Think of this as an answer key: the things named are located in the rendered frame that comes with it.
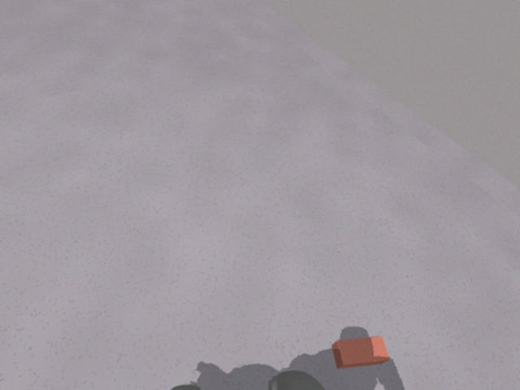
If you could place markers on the carton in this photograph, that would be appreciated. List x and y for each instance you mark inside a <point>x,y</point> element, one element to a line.
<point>360,352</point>

